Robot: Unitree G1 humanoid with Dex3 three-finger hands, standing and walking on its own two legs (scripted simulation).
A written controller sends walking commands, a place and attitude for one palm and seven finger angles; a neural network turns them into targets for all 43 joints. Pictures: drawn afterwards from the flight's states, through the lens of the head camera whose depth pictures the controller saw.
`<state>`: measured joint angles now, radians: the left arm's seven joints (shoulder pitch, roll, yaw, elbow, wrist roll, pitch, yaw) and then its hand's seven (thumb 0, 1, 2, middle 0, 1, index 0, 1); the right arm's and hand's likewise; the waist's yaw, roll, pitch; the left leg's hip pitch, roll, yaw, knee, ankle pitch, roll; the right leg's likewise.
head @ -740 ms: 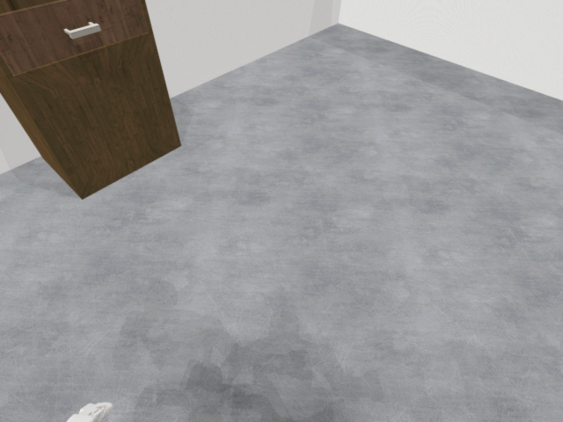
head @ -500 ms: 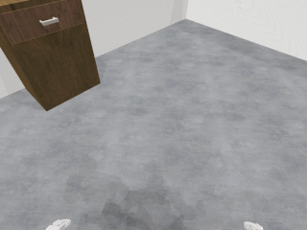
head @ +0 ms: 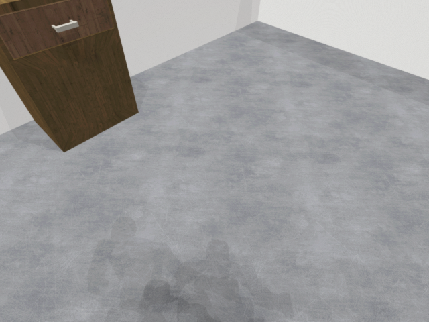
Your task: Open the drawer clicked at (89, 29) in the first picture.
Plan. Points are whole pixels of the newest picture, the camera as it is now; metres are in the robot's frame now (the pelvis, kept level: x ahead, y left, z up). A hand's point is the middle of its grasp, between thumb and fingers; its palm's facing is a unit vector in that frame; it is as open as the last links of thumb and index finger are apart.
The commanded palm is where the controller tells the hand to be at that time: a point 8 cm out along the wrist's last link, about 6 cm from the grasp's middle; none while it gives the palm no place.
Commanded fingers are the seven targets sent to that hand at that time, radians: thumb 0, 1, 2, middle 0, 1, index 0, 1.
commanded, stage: stand and wait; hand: left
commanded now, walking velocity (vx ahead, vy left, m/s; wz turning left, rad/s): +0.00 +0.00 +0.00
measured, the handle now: (64, 25) +1.38 +0.83 -0.05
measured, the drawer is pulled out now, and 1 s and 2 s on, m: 0.00 0.00 0.00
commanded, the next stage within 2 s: look at it before walking up in 0.10 s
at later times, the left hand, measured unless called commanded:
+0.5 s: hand out of the picture +0.07 +0.24 -0.16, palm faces -0.04 -0.94 -0.33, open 7.4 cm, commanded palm none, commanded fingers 0.00 0.90 0.90 -0.20 -0.30 -0.20 -0.30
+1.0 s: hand out of the picture +0.06 +0.22 -0.17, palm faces +0.00 -0.97 -0.26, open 7.4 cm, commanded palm none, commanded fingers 0.00 0.90 0.90 -0.20 -0.30 -0.20 -0.30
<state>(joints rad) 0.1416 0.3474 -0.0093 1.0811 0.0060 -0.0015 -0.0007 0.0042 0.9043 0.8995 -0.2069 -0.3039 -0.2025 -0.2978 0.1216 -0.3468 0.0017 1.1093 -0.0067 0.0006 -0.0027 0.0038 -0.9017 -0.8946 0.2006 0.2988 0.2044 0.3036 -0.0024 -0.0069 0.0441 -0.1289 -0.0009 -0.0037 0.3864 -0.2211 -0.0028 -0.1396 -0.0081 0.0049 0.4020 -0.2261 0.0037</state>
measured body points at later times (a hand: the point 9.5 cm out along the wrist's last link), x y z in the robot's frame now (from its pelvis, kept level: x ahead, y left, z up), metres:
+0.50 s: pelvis -0.01 +0.00 +0.00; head +0.00 +0.00 +0.45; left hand +0.07 +0.29 -0.13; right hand +0.07 -0.30 -0.13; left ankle -0.01 +0.12 -0.74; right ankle +0.00 -0.12 -0.74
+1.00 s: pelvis +0.02 +0.00 -0.01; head +0.01 +0.01 +0.44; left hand +0.06 +0.27 -0.15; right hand +0.07 -0.27 -0.15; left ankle -0.01 +0.12 -0.74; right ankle +0.00 -0.12 -0.74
